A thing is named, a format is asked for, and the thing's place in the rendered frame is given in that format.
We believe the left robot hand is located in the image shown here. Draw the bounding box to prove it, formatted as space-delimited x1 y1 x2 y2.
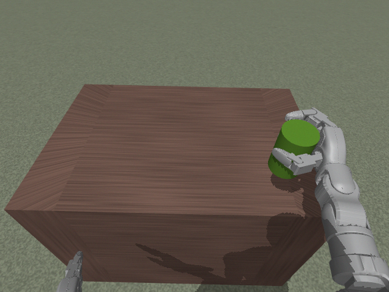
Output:
56 251 83 292

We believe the can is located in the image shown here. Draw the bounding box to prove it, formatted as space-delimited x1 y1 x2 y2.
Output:
268 119 320 179

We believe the right robot arm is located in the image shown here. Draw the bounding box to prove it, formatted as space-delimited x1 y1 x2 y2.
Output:
315 163 389 292

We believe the right robot hand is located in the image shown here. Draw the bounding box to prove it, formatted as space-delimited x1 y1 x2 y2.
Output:
272 108 346 175

